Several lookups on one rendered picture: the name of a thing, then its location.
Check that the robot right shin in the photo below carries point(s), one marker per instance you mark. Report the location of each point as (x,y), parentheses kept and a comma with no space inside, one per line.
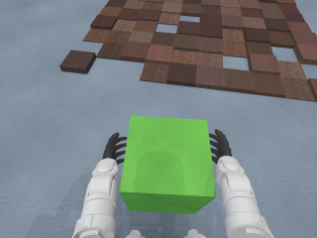
(192,231)

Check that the robot left shin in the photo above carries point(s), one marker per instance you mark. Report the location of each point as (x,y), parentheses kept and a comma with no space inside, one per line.
(137,232)

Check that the carton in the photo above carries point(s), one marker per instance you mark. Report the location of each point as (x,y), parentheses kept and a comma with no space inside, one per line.
(168,165)

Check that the robot right hand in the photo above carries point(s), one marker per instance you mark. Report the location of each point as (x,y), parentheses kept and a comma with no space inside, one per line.
(223,147)

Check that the robot shin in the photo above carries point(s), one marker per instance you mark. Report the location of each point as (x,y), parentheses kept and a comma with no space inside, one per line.
(192,231)
(137,232)

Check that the robot right forearm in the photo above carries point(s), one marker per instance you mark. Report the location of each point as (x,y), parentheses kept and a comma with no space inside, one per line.
(243,217)

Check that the robot left hand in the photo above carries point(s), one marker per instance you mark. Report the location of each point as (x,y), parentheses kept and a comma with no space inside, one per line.
(111,148)

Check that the robot left forearm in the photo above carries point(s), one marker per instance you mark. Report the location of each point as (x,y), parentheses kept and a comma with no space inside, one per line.
(98,213)

